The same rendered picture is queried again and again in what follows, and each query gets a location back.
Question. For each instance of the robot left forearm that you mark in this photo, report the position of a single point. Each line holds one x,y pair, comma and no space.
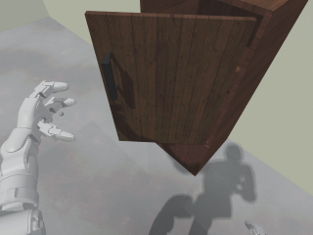
19,171

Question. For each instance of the handle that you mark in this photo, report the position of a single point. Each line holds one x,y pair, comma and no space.
106,65

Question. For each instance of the left robot upper arm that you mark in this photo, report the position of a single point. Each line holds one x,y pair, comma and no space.
27,222

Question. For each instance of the right robot hand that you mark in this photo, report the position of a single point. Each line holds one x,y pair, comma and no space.
254,228

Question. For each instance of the left robot hand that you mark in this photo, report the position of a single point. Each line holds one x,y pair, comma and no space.
32,111

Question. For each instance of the cupboard door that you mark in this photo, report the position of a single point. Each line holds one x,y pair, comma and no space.
172,71

